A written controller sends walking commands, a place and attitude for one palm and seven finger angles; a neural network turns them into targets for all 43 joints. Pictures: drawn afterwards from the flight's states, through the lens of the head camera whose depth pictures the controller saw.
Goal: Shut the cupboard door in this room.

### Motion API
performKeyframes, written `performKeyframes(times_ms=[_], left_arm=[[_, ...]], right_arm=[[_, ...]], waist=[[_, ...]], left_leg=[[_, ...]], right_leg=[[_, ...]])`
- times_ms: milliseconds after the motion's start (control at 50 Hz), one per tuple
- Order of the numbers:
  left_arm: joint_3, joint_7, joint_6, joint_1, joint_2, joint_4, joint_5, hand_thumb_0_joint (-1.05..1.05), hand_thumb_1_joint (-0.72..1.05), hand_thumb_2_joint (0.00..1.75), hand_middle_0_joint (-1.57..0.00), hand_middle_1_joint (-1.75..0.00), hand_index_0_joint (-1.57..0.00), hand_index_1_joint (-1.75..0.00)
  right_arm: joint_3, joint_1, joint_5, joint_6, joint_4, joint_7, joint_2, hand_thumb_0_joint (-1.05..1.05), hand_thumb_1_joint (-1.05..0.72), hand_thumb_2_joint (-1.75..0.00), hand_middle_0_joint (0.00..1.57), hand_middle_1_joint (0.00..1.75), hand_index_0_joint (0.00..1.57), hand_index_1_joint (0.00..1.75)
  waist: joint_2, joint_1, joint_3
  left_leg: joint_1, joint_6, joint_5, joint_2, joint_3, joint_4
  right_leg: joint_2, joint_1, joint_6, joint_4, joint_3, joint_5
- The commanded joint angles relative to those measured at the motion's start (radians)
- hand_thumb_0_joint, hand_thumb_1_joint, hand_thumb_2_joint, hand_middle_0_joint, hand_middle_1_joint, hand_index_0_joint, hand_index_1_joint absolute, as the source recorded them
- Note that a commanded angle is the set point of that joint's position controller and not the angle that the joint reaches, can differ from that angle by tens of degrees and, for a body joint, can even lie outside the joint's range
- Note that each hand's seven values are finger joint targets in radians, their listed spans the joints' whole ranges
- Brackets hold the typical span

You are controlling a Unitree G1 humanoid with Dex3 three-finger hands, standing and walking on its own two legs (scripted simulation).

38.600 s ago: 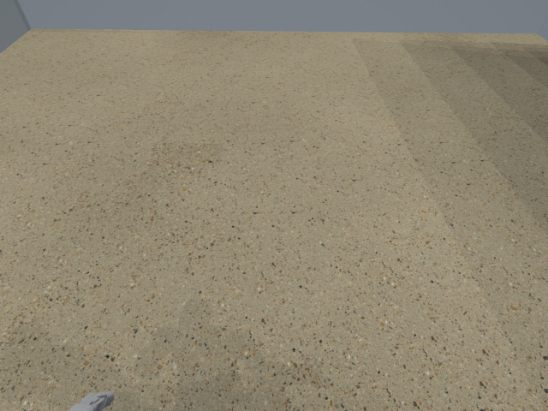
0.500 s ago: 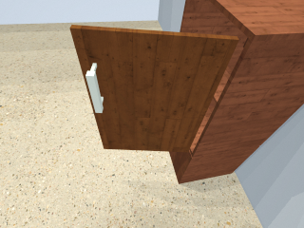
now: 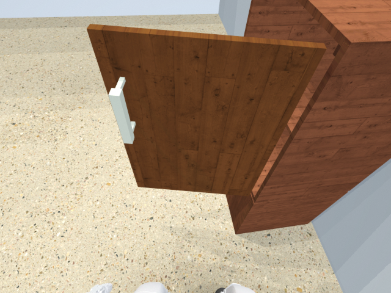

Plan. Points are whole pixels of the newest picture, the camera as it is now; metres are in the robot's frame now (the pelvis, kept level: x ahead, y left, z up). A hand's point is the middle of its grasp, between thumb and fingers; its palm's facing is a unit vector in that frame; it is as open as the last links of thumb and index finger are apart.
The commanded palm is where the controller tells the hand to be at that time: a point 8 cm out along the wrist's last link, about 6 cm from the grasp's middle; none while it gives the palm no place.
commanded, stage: come to a stop and stand still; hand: left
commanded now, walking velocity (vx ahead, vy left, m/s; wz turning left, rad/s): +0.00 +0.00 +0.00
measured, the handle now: (125, 112) +0.46 +0.19 +0.09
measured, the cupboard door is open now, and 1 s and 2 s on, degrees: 77 77 77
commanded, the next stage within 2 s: look again from close up in 0.56 s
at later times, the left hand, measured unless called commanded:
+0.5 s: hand out of the picture -0.01 +0.24 -0.14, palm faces -0.02 -0.96 -0.27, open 7.3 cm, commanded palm none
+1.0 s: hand out of the picture +0.03 +0.22 -0.15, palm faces -0.04 -0.97 -0.23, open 7.2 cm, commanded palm none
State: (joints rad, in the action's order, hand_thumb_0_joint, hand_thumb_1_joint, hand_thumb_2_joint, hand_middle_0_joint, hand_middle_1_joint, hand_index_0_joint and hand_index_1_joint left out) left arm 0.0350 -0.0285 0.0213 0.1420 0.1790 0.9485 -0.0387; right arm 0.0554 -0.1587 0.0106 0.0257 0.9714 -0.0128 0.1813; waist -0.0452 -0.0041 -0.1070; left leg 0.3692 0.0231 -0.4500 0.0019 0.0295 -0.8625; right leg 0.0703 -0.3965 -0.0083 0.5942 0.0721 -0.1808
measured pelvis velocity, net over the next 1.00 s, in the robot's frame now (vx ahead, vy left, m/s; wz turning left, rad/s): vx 0.00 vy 0.04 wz -0.03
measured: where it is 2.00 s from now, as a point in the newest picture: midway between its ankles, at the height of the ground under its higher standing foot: outside the picture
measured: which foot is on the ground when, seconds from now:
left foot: up 0.00-0.02, down 0.04-1.00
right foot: down 0.00-0.06, up 0.08-0.28, down 0.30-1.00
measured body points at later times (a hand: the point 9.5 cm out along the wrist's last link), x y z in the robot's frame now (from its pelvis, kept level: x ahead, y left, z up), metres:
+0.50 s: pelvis -0.03 +0.06 +0.01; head -0.03 +0.02 +0.46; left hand -0.01 +0.29 -0.12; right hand +0.00 -0.18 -0.16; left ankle +0.00 +0.11 -0.72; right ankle +0.00 -0.05 -0.72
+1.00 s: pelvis +0.00 +0.04 +0.02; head +0.01 +0.02 +0.47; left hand +0.03 +0.27 -0.13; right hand -0.01 -0.17 -0.15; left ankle +0.00 +0.11 -0.72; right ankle +0.00 -0.06 -0.72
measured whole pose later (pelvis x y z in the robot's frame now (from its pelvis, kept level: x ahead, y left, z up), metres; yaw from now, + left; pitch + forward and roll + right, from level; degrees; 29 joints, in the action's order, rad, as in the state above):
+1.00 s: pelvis +0.00 +0.04 +0.02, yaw -2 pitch +0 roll +1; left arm -0.02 -0.04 -0.01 0.27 0.15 1.08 -0.01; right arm -0.03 -0.30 0.01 -0.03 1.09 -0.02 0.16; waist 0.04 0.02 -0.02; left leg 0.16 -0.07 -0.21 -0.05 0.11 -0.37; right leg -0.02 -0.20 -0.04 0.44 0.02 -0.24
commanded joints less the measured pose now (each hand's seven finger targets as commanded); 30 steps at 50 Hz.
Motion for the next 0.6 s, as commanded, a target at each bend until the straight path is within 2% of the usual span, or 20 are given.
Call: performKeyframes(times_ms=[0, 20, 40, 60, 80, 100, 140, 160, 180, 200, 240, 260, 280, 300, 340, 380, 420, 480, 540, 580], left_arm=[[0.034, -0.055, -0.014, 0.057, 0.181, -0.053, 0.020, 0.00, 0.90, 0.90, -0.20, -0.30, -0.20, -0.30], [0.014, -0.051, 0.000, 0.085, 0.139, -0.088, 0.031, 0.00, 0.90, 0.90, -0.20, -0.30, -0.20, -0.30], [0.007, -0.029, 0.015, 0.110, 0.109, -0.084, 0.029, 0.00, 0.90, 0.90, -0.20, -0.30, -0.20, -0.30], [0.010, -0.023, 0.024, 0.123, 0.105, -0.072, 0.027, 0.00, 0.90, 0.90, -0.20, -0.30, -0.20, -0.30], [0.002, -0.021, 0.042, 0.088, 0.095, -0.071, 0.017, 0.00, 0.90, 0.90, -0.20, -0.30, -0.20, -0.30], [0.011, -0.014, 0.042, 0.077, 0.107, -0.062, 0.010, 0.00, 0.90, 0.90, -0.20, -0.30, -0.20, -0.30], [0.012, -0.004, 0.028, 0.120, 0.088, -0.056, 0.012, 0.00, 0.90, 0.90, -0.20, -0.30, -0.20, -0.30], [0.007, -0.003, 0.021, 0.141, 0.072, -0.052, 0.014, 0.00, 0.90, 0.90, -0.20, -0.30, -0.20, -0.30], [0.005, 0.002, 0.016, 0.146, 0.066, -0.049, 0.012, 0.00, 0.90, 0.90, -0.20, -0.30, -0.20, -0.30], [0.004, 0.003, 0.010, 0.156, 0.058, -0.052, 0.013, 0.00, 0.90, 0.90, -0.20, -0.30, -0.20, -0.30], [0.003, 0.001, -0.006, 0.196, 0.065, -0.047, 0.012, 0.00, 0.90, 0.90, -0.20, -0.30, -0.20, -0.30], [0.002, -0.002, -0.017, 0.200, 0.080, -0.048, 0.009, 0.00, 0.90, 0.90, -0.20, -0.30, -0.20, -0.30], [0.000, -0.004, -0.027, 0.187, 0.098, -0.051, 0.009, 0.00, 0.90, 0.90, -0.20, -0.30, -0.20, -0.30], [-0.005, -0.002, -0.033, 0.171, 0.113, -0.056, 0.013, 0.00, 0.90, 0.90, -0.20, -0.30, -0.20, -0.30], [-0.004, -0.004, -0.045, 0.123, 0.113, -0.056, 0.018, 0.00, 0.90, 0.90, -0.20, -0.30, -0.20, -0.30], [-0.009, -0.004, -0.041, 0.113, 0.103, -0.055, 0.020, 0.00, 0.90, 0.90, -0.20, -0.30, -0.20, -0.30], [-0.012, -0.003, -0.033, 0.132, 0.099, -0.045, 0.021, 0.00, 0.90, 0.90, -0.20, -0.30, -0.20, -0.30], [-0.014, -0.002, -0.028, 0.178, 0.096, -0.015, 0.019, 0.00, 0.90, 0.90, -0.20, -0.30, -0.20, -0.30], [-0.018, -0.002, -0.027, 0.196, 0.088, 0.014, 0.020, 0.00, 0.90, 0.90, -0.20, -0.30, -0.20, -0.30], [-0.020, -0.002, -0.031, 0.192, 0.085, 0.021, 0.020, 0.00, 0.90, 0.90, -0.20, -0.30, -0.20, -0.30]], right_arm=[[0.022, -0.246, -0.010, -0.027, -0.039, -0.005, 0.125, 0.00, -0.90, -0.90, 0.20, 0.30, 0.20, 0.30], [0.015, -0.167, 0.003, -0.038, -0.108, -0.004, 0.100, 0.00, -0.90, -0.90, 0.20, 0.30, 0.20, 0.30], [0.020, -0.079, 0.008, -0.027, -0.147, -0.006, 0.161, 0.00, -0.90, -0.90, 0.20, 0.30, 0.20, 0.30], [0.015, -0.047, 0.016, -0.011, -0.168, -0.009, 0.166, 0.00, -0.90, -0.90, 0.20, 0.30, 0.20, 0.30], [0.008, -0.029, 0.020, -0.014, -0.184, -0.012, 0.147, 0.00, -0.90, -0.90, 0.20, 0.30, 0.20, 0.30], [0.000, -0.029, 0.021, -0.012, -0.182, -0.014, 0.130, 0.00, -0.90, -0.90, 0.20, 0.30, 0.20, 0.30], [-0.007, -0.032, 0.020, -0.015, -0.195, -0.006, 0.132, 0.00, -0.90, -0.90, 0.20, 0.30, 0.20, 0.30], [-0.005, -0.039, 0.020, -0.018, -0.197, -0.005, 0.141, 0.00, -0.90, -0.90, 0.20, 0.30, 0.20, 0.30], [-0.004, -0.053, 0.022, -0.021, -0.192, -0.005, 0.138, 0.00, -0.90, -0.90, 0.20, 0.30, 0.20, 0.30], [-0.004, -0.077, 0.021, -0.024, -0.186, -0.007, 0.139, 0.00, -0.90, -0.90, 0.20, 0.30, 0.20, 0.30], [-0.007, -0.097, 0.013, -0.029, -0.177, -0.010, 0.135, 0.00, -0.90, -0.90, 0.20, 0.30, 0.20, 0.30], [-0.009, -0.101, 0.007, -0.031, -0.174, -0.009, 0.114, 0.00, -0.90, -0.90, 0.20, 0.30, 0.20, 0.30], [-0.016, -0.118, 0.003, -0.030, -0.170, -0.009, 0.092, 0.00, -0.90, -0.90, 0.20, 0.30, 0.20, 0.30], [-0.019, -0.140, 0.002, -0.030, -0.160, -0.007, 0.091, 0.00, -0.90, -0.90, 0.20, 0.30, 0.20, 0.30], [-0.018, -0.187, 0.005, -0.034, -0.128, -0.007, 0.090, 0.00, -0.90, -0.90, 0.20, 0.30, 0.20, 0.30], [-0.020, -0.191, 0.006, -0.039, -0.107, -0.007, 0.099, 0.00, -0.90, -0.90, 0.20, 0.30, 0.20, 0.30], [-0.024, -0.171, 0.009, -0.045, -0.092, -0.005, 0.112, 0.00, -0.90, -0.90, 0.20, 0.30, 0.20, 0.30], [-0.031, -0.147, 0.009, -0.047, -0.068, -0.005, 0.118, 0.00, -0.90, -0.90, 0.20, 0.30, 0.20, 0.30], [-0.037, -0.154, 0.008, -0.049, -0.041, -0.007, 0.116, 0.00, -0.90, -0.90, 0.20, 0.30, 0.20, 0.30], [-0.040, -0.167, 0.008, -0.049, -0.022, -0.008, 0.109, 0.00, -0.90, -0.90, 0.20, 0.30, 0.20, 0.30]], waist=[[0.194, 0.088, 0.401], [0.362, 0.042, 0.348], [0.542, 0.007, 0.243], [0.425, -0.002, 0.169], [0.463, 0.005, 0.066], [0.342, 0.002, -0.017], [0.153, -0.018, -0.078], [0.083, -0.026, -0.079], [0.063, -0.024, -0.085], [0.052, -0.019, -0.059], [0.027, -0.022, -0.002], [-0.016, -0.014, 0.016], [-0.026, 0.007, 0.035], [-0.009, 0.034, 0.070], [-0.128, 0.060, 0.129], [-0.095, 0.056, 0.105], [0.022, 0.035, 0.067], [0.091, 0.003, 0.035], [0.095, -0.005, 0.031], [0.059, -0.002, 0.025]], left_leg=[[-0.227, 0.012, 0.198, 0.047, 0.077, 0.419], [-0.217, -0.015, 0.257, 0.119, -0.057, 0.534], [-0.181, -0.082, 0.407, 0.213, -0.205, 0.535], [-0.099, -0.154, 0.392, 0.250, -0.159, 0.529], [0.040, -0.152, 0.274, 0.229, -0.182, 0.587], [0.104, -0.144, 0.242, 0.207, -0.189, 0.585], [0.141, -0.162, 0.130, 0.209, -0.191, 0.603], [0.115, -0.174, 0.084, 0.221, -0.200, 0.610], [0.093, -0.181, 0.092, 0.216, -0.189, 0.609], [0.050, -0.176, 0.062, 0.217, -0.200, 0.604], [0.017, -0.149, -0.003, 0.192, -0.198, 0.553], [0.014, -0.118, -0.020, 0.140, -0.169, 0.517], [-0.028, -0.092, 0.030, 0.088, -0.120, 0.477], [-0.124, -0.075, 0.076, 0.050, -0.089, 0.455], [-0.241, -0.074, 0.147, 0.057, -0.066, 0.435], [-0.238, -0.080, 0.142, 0.078, -0.084, 0.490], [-0.168, -0.083, 0.065, 0.107, -0.126, 0.577], [-0.074, -0.090, -0.017, 0.130, -0.163, 0.656], [-0.067, -0.088, -0.021, 0.126, -0.159, 0.671], [-0.066, -0.088, 0.000, 0.121, -0.150, 0.662]], right_leg=[[0.167, 0.247, -0.097, -0.017, -0.201, 0.265], [0.066, 0.144, -0.053, 0.118, -0.086, -0.017], [-0.030, -0.029, -0.012, 0.209, -0.009, -0.298], [-0.053, -0.043, -0.018, 0.294, -0.038, -0.295], [-0.064, -0.032, -0.016, 0.342, -0.068, -0.315], [-0.068, -0.036, -0.015, 0.381, -0.088, -0.269], [-0.060, -0.026, -0.010, 0.378, -0.074, -0.223], [-0.053, -0.021, -0.007, 0.316, -0.064, -0.228], [-0.054, -0.005, -0.009, 0.247, -0.047, -0.219], [-0.051, 0.017, -0.011, 0.159, -0.047, -0.221], [-0.044, 0.099, -0.023, -0.061, -0.095, -0.143], [-0.017, 0.119, -0.045, -0.147, -0.183, -0.125], [0.044, 0.087, -0.082, -0.201, -0.270, -0.153], [0.084, 0.016, -0.115, -0.227, -0.320, -0.206], [0.057, -0.020, -0.103, -0.227, -0.286, -0.207], [0.033, -0.019, -0.085, -0.221, -0.243, -0.219], [0.004, 0.018, -0.066, -0.191, -0.211, -0.209], [-0.013, 0.101, -0.059, -0.154, -0.172, -0.151], [-0.009, 0.120, -0.059, -0.159, -0.170, -0.143], [-0.001, 0.128, -0.061, -0.181, -0.176, -0.145]])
